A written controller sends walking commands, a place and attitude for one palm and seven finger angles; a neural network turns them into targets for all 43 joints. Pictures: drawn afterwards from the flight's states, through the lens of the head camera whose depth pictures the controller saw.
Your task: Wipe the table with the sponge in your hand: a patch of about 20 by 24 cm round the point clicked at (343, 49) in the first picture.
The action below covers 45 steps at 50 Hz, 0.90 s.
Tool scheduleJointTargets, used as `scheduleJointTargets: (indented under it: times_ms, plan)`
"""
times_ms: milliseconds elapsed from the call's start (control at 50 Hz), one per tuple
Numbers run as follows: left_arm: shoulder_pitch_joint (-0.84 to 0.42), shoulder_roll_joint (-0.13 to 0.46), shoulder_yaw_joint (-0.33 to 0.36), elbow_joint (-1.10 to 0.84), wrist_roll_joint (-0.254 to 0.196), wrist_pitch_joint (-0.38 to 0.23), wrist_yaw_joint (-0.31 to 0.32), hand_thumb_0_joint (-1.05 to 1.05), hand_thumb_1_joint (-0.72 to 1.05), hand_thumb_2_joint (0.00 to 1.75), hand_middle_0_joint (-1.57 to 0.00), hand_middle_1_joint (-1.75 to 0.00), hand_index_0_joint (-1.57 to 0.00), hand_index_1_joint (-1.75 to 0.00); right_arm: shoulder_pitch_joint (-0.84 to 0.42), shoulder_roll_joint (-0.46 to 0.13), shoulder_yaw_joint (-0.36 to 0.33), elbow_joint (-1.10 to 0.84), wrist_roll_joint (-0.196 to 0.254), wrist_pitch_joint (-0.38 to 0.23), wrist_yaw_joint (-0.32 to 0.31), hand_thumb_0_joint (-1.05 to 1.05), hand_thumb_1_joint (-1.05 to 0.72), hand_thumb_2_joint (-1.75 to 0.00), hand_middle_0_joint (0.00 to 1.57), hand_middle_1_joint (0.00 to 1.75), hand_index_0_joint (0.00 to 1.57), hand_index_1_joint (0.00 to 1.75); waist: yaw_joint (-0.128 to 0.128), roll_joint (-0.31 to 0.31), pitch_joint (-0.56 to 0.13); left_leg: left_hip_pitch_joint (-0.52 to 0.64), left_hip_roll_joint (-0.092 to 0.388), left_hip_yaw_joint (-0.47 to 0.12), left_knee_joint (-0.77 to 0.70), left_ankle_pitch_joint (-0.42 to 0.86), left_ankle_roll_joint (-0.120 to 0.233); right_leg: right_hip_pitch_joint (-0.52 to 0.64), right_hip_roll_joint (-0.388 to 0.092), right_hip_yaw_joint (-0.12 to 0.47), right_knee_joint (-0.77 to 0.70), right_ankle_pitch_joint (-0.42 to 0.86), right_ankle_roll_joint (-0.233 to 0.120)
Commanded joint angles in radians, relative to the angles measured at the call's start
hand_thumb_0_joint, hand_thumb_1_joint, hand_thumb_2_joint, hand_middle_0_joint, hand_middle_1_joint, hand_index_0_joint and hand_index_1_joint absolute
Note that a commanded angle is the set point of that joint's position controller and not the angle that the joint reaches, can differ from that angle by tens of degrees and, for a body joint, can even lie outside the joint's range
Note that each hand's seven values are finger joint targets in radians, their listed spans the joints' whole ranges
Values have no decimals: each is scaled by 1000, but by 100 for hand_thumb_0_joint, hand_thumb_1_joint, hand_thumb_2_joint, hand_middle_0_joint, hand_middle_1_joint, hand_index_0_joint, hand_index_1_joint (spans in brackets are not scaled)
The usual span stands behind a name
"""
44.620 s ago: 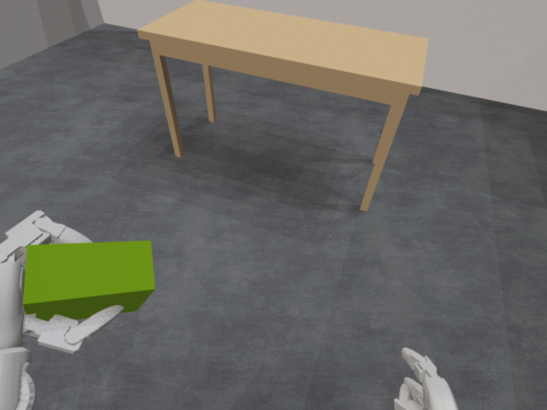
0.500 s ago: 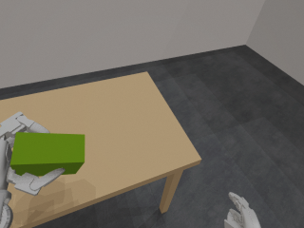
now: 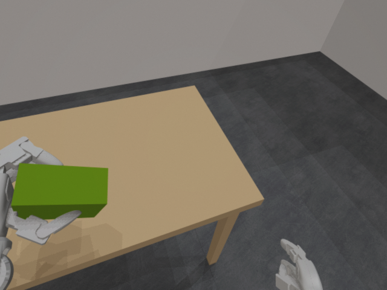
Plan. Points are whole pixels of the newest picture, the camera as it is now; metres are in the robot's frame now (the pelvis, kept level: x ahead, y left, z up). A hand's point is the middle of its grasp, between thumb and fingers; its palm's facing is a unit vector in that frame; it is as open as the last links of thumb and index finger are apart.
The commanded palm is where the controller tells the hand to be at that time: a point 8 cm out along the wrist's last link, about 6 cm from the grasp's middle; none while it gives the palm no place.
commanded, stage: shuffle to correct the standing spot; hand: left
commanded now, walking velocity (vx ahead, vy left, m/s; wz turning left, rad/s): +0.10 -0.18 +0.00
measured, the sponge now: (75, 194) +0.23 +0.21 +0.14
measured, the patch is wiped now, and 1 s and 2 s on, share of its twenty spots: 0.00 0.00 0.00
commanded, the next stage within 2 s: none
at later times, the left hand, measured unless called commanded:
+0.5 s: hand (46, 191) +0.22 +0.24 +0.16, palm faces +0.30 -0.86 -0.41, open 9.9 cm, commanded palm +0.16 +0.28 +0.18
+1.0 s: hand (52, 196) +0.22 +0.23 +0.16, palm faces +0.31 -0.86 -0.40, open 9.9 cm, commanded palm +0.16 +0.27 +0.18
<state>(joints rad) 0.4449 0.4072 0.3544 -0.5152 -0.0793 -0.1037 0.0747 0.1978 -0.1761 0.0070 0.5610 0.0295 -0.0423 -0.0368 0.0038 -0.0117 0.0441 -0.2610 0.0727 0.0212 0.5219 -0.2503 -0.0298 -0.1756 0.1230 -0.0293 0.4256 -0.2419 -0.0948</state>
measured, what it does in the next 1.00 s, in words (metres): stands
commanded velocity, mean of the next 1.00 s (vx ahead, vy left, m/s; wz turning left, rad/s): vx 0.10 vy -0.17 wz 0.00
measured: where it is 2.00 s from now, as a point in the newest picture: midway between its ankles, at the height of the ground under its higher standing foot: outside the picture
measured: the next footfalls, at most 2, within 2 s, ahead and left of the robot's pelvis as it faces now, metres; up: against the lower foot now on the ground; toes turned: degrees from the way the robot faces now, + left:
none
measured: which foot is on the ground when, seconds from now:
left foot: down 0.00-1.00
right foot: down 0.00-1.00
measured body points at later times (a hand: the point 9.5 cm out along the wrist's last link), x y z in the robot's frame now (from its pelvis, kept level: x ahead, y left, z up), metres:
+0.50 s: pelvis +0.00 +0.00 +0.00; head +0.02 +0.01 +0.45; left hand +0.20 +0.28 +0.18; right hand +0.17 -0.23 -0.08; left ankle +0.02 +0.14 -0.74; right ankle -0.01 -0.06 -0.74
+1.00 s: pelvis +0.00 -0.01 +0.00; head +0.01 +0.00 +0.45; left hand +0.19 +0.27 +0.18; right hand +0.17 -0.24 -0.08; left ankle +0.02 +0.14 -0.74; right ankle -0.01 -0.06 -0.74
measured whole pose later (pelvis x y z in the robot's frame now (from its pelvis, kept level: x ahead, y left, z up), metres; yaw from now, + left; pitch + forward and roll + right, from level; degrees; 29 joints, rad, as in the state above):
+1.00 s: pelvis +0.00 -0.01 +0.00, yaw +1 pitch -1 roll -1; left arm 0.46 0.40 0.34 -0.50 -0.09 -0.09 0.07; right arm 0.21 -0.19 0.00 0.56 0.04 -0.04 -0.03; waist -0.01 0.01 0.04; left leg -0.26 0.08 0.00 0.53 -0.25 -0.04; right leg -0.17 0.13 -0.05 0.43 -0.25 -0.11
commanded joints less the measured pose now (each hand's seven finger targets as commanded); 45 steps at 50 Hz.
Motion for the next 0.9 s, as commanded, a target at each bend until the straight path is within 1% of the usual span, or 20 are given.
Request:
scheduleJointTargets:
  times_ms: [0,40,60,140,160,180,300,400,440,500,540,560,640,660,740,760,800,840,860,880]
  plan:
    - [-46,158,121,-209,-14,-71,18,0,10,130,-120,-160,-120,-160,-74,-137,-54,-169,1,-53,-9,0,-90,-90,20,30,20,30,-10,82,-164,107,86,-96,-56,182,83,-10,-149,118,-62,213,67]
    - [-44,154,121,-204,-15,-69,16,0,10,130,-120,-160,-120,-160,-75,-138,-54,-171,2,-51,-8,0,-90,-90,20,30,20,30,-10,70,-153,92,79,-91,-52,151,79,-15,-153,128,-75,203,62]
    - [-32,163,124,-206,-18,-71,16,0,10,130,-120,-160,-120,-160,-75,-139,-52,-168,3,-52,-9,0,-90,-90,20,30,20,30,-12,93,-144,95,81,-93,-68,131,81,-31,-148,120,-78,183,59]
    - [-61,165,125,-210,-13,-72,18,0,10,130,-120,-160,-120,-160,-77,-139,-49,-171,1,-51,-10,0,-90,-90,20,30,20,30,-12,82,-120,66,76,-105,-81,46,80,-42,-148,135,-91,123,51]
    - [-56,178,131,-226,-14,-75,20,0,10,130,-120,-160,-120,-160,-79,-137,-48,-168,3,-53,-13,0,-90,-90,20,30,20,30,-13,95,-124,84,78,-105,-92,43,82,-54,-143,123,-89,119,51]
    - [-69,164,118,-231,-14,-76,20,0,10,130,-120,-160,-120,-160,-80,-137,-48,-172,1,-55,-13,0,-90,-90,20,30,20,30,-14,102,-123,74,79,-113,-96,37,81,-46,-144,120,-83,109,50]
    - [-82,171,124,-244,-9,-81,26,0,10,130,-120,-160,-120,-160,-77,-138,-52,-167,-2,-63,-14,0,-90,-90,20,30,20,30,-11,127,-146,94,85,-111,-85,95,84,-28,-145,123,-78,146,54]
    - [-46,162,125,-225,-15,-75,23,0,10,130,-120,-160,-120,-160,-67,-141,-59,-166,2,-61,-9,0,-90,-90,20,30,20,30,-14,84,-182,122,72,-93,-30,223,75,-2,-159,127,-64,268,43]
    - [-36,169,136,-211,-17,-72,22,0,10,130,-120,-160,-120,-160,-69,-141,-60,-166,2,-57,-9,0,-90,-90,20,30,20,30,-14,66,-185,118,72,-82,-16,242,73,8,-166,128,-64,302,46]
    - [-30,167,133,-215,-20,-73,21,0,10,130,-120,-160,-120,-160,-70,-142,-59,-168,6,-52,-7,0,-90,-90,20,30,20,30,-16,88,-175,109,71,-86,-24,226,72,2,-165,125,-60,278,41]
    - [-29,168,132,-207,-22,-71,20,0,10,130,-120,-160,-120,-160,-75,-139,-57,-171,6,-49,-7,0,-90,-90,20,30,20,30,-16,71,-148,91,65,-81,-21,171,72,-16,-168,136,-78,247,45]
    - [-25,172,132,-210,-24,-71,19,0,10,130,-120,-160,-120,-160,-72,-140,-55,-166,9,-48,-9,0,-90,-90,20,30,20,30,-18,69,-141,96,64,-86,-35,152,72,-31,-163,130,-78,225,37]
    - [-45,175,136,-221,-22,-74,22,0,10,130,-120,-160,-120,-160,-72,-139,-54,-168,5,-47,-9,0,-90,-90,20,30,20,30,-16,71,-143,84,61,-86,-32,119,73,-22,-168,142,-87,206,42]
    - [-50,181,133,-238,-23,-77,23,0,10,130,-120,-160,-120,-160,-76,-139,-53,-166,8,-49,-10,0,-90,-90,20,30,20,30,-18,99,-141,98,57,-86,-42,113,75,-38,-165,142,-88,197,40]
    - [-68,162,122,-208,-19,-72,25,0,10,130,-120,-160,-120,-160,-73,-139,-53,-165,5,-49,-9,0,-90,-90,20,30,20,30,-16,78,-120,69,53,-87,-41,56,75,-35,-168,155,-105,158,52]
    - [-69,165,117,-220,-20,-74,25,0,10,130,-120,-160,-120,-160,-74,-138,-53,-160,8,-50,-10,0,-90,-90,20,30,20,30,-19,97,-124,93,51,-86,-48,59,76,-52,-166,148,-102,161,40]
    - [-67,161,118,-205,-18,-72,26,0,10,130,-120,-160,-120,-160,-72,-139,-52,-163,5,-50,-11,0,-90,-90,20,30,20,30,-17,81,-128,80,56,-92,-49,68,78,-33,-163,145,-98,161,52]
    - [-65,166,124,-201,-17,-70,27,0,10,130,-120,-160,-120,-160,-73,-137,-53,-163,5,-49,-9,0,-90,-90,20,30,20,30,-14,57,-142,89,51,-77,-26,97,77,-21,-173,152,-102,205,58]
    - [-65,163,114,-203,-22,-68,25,0,10,130,-120,-160,-120,-160,-73,-136,-52,-160,9,-49,-10,0,-90,-90,20,30,20,30,-19,54,-135,99,47,-78,-30,98,75,-37,-173,147,-100,203,49]
    - [-58,166,122,-201,-20,-68,26,0,10,130,-120,-160,-120,-160,-74,-139,-54,-162,6,-49,-10,0,-90,-90,20,30,20,30,-17,57,-143,103,50,-77,-23,119,77,-28,-173,148,-96,224,53]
